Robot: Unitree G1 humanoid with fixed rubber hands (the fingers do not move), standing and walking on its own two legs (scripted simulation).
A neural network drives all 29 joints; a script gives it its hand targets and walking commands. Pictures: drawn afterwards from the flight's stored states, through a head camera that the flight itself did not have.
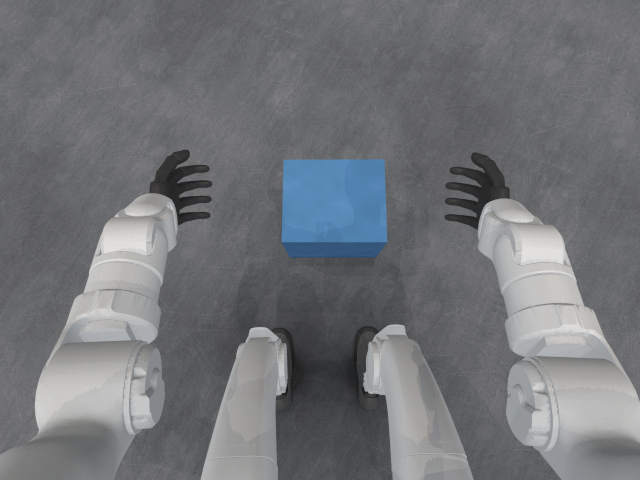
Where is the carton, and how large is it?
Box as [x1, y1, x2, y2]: [282, 159, 386, 257]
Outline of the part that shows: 384,159 284,160 282,243 290,257 376,256 386,242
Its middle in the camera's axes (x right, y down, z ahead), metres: +0.04 -0.07 +0.97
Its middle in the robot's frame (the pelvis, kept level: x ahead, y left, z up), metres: +0.56 -0.02 -0.56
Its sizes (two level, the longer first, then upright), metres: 0.235 0.197 0.207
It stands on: the floor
